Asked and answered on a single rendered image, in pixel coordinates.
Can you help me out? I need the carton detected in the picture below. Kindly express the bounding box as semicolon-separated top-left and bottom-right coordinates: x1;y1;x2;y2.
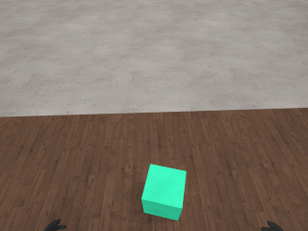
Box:
141;164;187;221

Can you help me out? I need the right robot hand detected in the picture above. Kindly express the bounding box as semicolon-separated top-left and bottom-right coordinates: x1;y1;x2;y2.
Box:
260;220;284;231

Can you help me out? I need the left robot hand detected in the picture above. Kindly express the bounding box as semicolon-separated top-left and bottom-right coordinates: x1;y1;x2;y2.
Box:
44;219;66;231

